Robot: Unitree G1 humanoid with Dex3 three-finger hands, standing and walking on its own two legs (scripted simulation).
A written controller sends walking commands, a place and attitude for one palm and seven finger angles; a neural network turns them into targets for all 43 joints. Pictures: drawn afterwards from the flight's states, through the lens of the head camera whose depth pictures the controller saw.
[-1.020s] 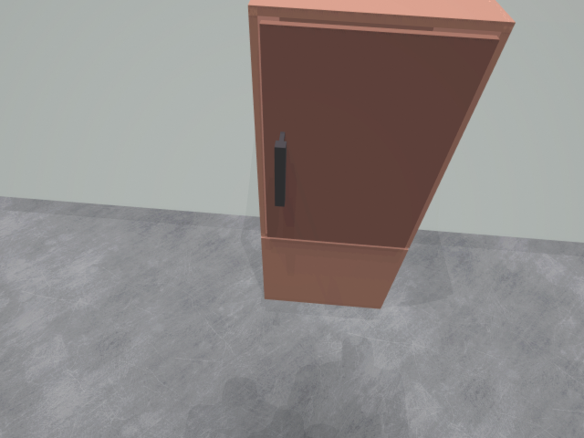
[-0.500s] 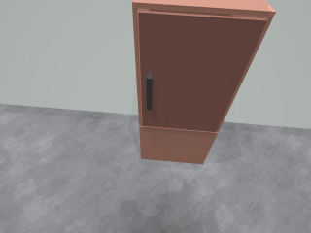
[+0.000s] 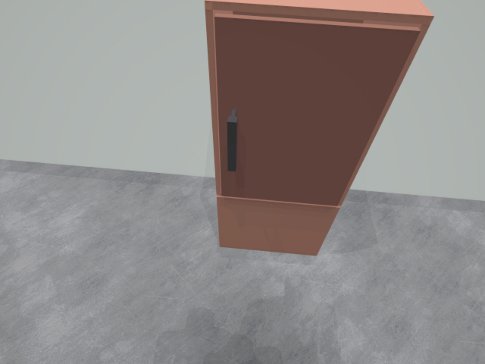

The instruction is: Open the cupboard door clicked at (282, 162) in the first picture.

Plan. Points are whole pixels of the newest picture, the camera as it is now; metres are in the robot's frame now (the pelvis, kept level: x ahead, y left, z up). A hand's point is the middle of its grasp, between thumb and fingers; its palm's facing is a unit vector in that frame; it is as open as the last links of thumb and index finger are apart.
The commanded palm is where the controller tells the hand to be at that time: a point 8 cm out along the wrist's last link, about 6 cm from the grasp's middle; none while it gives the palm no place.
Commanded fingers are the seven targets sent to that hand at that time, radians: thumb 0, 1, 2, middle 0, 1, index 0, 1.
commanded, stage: take the last steps up to it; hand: left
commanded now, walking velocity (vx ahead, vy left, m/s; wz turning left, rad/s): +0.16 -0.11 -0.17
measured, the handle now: (233, 140) +0.67 +0.07 -0.07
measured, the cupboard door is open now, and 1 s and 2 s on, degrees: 0 0 0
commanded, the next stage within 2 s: come to a stop and stand still in 0.24 s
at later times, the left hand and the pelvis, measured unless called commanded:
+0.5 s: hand out of the picture +0.07 +0.08 -0.17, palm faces +0.04 -0.97 -0.22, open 7.4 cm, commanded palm none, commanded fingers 0.00 0.90 0.90 -0.20 -0.30 -0.20 -0.30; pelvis +0.07 -0.09 +0.00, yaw +0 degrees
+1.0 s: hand out of the picture +0.06 +0.13 -0.18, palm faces +0.05 -0.96 -0.26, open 7.4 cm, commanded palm none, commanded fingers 0.00 0.90 0.90 -0.20 -0.30 -0.20 -0.30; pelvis +0.11 -0.06 -0.02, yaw -1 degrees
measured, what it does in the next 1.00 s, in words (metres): walks ahead: right foot, then left foot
